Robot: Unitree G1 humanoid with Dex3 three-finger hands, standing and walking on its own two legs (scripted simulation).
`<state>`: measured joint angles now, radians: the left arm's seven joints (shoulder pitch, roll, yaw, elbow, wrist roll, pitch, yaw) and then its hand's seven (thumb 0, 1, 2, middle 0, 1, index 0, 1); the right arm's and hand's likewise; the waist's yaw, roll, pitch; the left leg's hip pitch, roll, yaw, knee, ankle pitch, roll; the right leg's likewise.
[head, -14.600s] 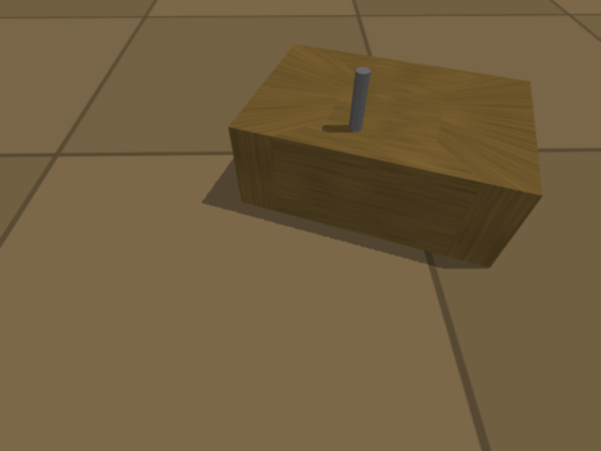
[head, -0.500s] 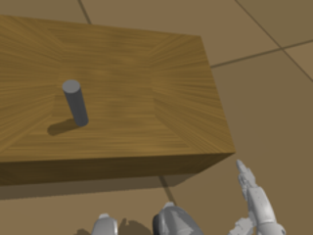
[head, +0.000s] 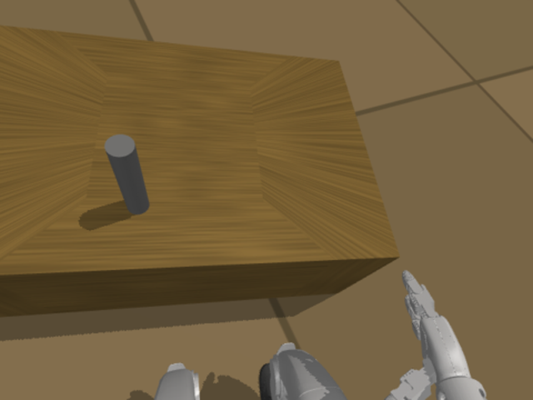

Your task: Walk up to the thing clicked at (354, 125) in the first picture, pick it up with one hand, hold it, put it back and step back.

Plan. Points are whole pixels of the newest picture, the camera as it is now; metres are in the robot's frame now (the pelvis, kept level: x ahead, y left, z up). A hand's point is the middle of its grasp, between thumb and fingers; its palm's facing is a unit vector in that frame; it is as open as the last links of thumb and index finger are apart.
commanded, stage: go down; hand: left
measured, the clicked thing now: (130, 179) +0.55 +0.19 -0.17
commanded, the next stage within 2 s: approach in 1.56 s
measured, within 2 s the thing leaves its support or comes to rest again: neither
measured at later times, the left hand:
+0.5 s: hand out of the picture +0.45 +0.39 +0.11, palm faces +0.24 -0.97 -0.01, open 17.2 cm
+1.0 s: hand out of the picture +0.45 +0.39 +0.12, palm faces +0.23 -0.97 -0.01, open 17.1 cm
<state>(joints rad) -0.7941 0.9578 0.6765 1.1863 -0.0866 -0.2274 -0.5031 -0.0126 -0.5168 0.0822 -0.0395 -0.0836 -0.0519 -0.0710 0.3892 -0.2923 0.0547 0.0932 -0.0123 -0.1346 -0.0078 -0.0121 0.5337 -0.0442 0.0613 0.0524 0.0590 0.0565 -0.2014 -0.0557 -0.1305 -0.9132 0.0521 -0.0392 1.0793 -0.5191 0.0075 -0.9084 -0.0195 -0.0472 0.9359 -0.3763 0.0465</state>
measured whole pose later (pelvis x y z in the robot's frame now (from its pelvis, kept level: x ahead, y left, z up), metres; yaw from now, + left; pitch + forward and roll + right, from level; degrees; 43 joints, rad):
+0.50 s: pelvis +0.00 +0.00 +0.00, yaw +0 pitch +20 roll -5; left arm -0.78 0.96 0.67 1.18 -0.09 -0.22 -0.50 -0.01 -0.49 0.09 -0.04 -0.09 -0.05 -0.07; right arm 0.38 -0.29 0.05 0.11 -0.01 -0.14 -0.01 -0.01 0.54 -0.04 0.06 0.05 0.06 0.06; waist -0.20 -0.05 -0.14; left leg -0.90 0.05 -0.04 1.07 -0.52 0.01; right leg -0.90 -0.02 -0.05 0.93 -0.38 0.04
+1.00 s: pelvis +0.00 +0.00 +0.00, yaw +0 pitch +20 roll -5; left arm -0.82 0.99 0.66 1.21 -0.09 -0.22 -0.52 -0.01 -0.46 0.09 -0.03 -0.08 -0.04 -0.07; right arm 0.39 -0.30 0.06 0.09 -0.01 -0.15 -0.02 -0.01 0.54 -0.04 0.06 0.05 0.06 0.06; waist -0.21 -0.05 -0.13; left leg -0.91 0.05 -0.04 1.08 -0.52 0.00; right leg -0.91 -0.02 -0.05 0.93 -0.38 0.04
